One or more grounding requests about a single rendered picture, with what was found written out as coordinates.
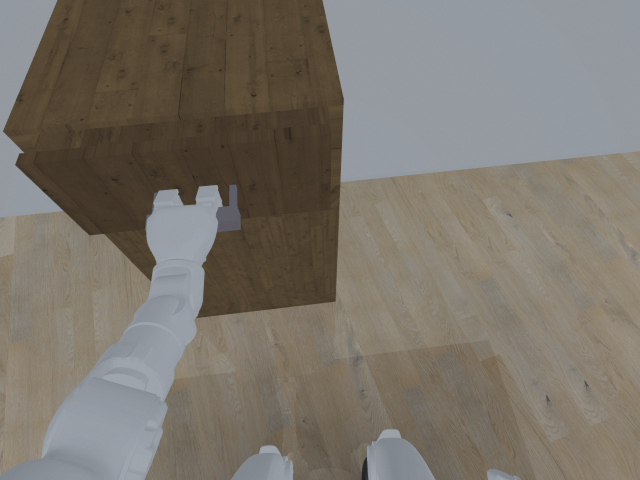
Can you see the handle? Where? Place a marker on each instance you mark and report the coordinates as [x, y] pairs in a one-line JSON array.
[[229, 218]]

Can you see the robot left thigh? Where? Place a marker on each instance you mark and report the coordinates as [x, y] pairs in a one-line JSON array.
[[265, 466]]

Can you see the robot left hand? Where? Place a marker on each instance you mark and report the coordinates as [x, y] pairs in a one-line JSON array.
[[177, 231]]

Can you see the cabinet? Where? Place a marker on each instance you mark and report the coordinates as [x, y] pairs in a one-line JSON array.
[[107, 63]]

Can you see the robot right shin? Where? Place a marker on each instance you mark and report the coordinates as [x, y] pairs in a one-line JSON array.
[[389, 433]]

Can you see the left robot upper arm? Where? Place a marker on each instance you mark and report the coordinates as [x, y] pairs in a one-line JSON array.
[[109, 432]]

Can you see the drawer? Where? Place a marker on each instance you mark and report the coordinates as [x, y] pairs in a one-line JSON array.
[[280, 162]]

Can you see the robot left forearm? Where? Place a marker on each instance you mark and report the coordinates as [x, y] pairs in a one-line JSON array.
[[146, 355]]

